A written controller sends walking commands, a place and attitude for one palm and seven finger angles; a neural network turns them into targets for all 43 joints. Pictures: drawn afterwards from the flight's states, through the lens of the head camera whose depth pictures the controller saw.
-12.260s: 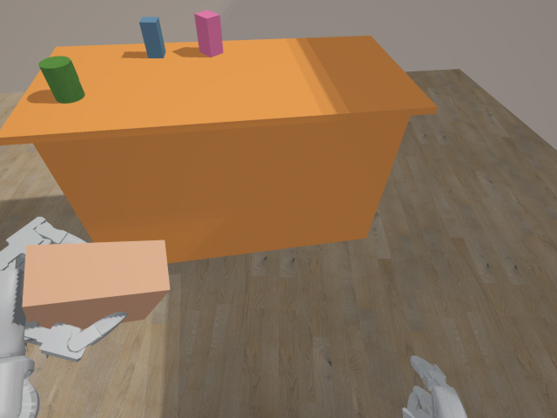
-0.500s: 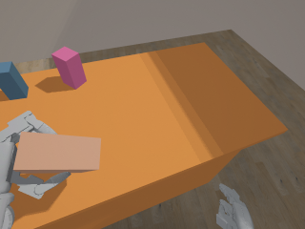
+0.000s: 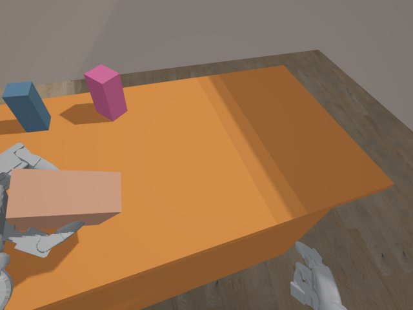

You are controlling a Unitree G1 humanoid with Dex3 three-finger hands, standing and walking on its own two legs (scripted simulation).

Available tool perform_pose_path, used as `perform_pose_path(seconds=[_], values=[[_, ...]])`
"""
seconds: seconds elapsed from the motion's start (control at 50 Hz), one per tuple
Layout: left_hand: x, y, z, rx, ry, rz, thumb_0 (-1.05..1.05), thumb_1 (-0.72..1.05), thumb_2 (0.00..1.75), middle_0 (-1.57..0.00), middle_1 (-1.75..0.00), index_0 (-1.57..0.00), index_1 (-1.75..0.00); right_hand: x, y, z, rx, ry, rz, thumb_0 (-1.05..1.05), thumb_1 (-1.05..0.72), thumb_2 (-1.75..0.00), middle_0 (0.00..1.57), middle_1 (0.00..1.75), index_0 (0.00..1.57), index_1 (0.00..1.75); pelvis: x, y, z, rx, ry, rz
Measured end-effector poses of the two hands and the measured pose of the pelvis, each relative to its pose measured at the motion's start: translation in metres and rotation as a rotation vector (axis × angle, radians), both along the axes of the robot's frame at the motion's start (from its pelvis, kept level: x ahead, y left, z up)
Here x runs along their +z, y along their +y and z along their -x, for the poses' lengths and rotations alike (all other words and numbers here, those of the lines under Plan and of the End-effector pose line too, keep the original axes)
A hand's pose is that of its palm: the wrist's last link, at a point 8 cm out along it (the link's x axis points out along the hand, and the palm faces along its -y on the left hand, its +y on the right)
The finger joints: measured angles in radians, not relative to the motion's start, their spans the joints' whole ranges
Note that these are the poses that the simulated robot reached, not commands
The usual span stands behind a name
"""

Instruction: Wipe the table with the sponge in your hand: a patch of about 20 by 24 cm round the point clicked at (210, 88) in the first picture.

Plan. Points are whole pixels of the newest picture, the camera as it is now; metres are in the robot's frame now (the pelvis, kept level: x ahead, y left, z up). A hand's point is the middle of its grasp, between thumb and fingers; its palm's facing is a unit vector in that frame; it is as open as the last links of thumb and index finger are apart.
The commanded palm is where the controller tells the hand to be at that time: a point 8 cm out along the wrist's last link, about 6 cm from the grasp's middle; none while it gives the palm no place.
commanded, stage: look again from close up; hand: left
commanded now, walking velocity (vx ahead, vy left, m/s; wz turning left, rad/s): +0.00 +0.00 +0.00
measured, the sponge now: (80, 202) +0.23 +0.22 +0.13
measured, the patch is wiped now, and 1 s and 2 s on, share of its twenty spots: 0.00 0.00 0.00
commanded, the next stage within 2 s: shuffle to correct the standing spot in 0.24 s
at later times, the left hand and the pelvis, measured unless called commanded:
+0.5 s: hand (57, 200) +0.22 +0.24 +0.15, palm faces +0.35 -0.85 -0.40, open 9.9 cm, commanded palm +0.16 +0.27 +0.17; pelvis +0.00 -0.01 +0.00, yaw +0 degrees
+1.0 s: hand (109, 211) +0.22 +0.17 +0.15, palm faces +0.32 -0.85 -0.41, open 9.9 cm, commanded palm +0.16 +0.20 +0.17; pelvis +0.00 -0.07 +0.00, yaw -1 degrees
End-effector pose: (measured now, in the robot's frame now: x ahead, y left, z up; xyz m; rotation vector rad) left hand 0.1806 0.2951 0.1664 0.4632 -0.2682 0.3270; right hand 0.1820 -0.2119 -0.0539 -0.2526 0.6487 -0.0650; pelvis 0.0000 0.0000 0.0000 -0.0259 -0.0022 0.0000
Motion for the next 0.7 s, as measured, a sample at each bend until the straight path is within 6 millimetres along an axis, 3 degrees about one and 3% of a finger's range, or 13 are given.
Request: perform_pose_path(seconds=[0.28,0.56,0.7], values=[[-0.008,-0.010,0.004,0.006,0.035,0.028,0.00,-0.48,1.02,-0.76,-1.36,-0.77,-1.35,-0.012,-0.011,0.022,-0.025,0.066,0.008,0.01,-0.90,-0.90,0.20,0.30,0.20,0.30,0.000,-0.003,0.004,0.005,-0.005,0.001],[0.001,-0.022,-0.004,-0.007,0.026,-0.001,0.00,-0.48,1.02,-0.76,-1.36,-0.77,-1.35,-0.011,-0.020,0.014,-0.035,0.054,-0.019,0.01,-0.90,-0.90,0.20,0.30,0.20,0.30,0.001,-0.016,0.001,-0.005,0.008,-0.013],[0.000,-0.044,-0.007,-0.020,0.042,0.015,0.00,-0.48,1.02,-0.76,-1.35,-0.76,-1.35,-0.011,-0.035,0.009,-0.026,0.050,-0.033,0.01,-0.90,-0.90,0.20,0.30,0.20,0.30,0.000,-0.034,0.001,-0.005,0.012,-0.011]])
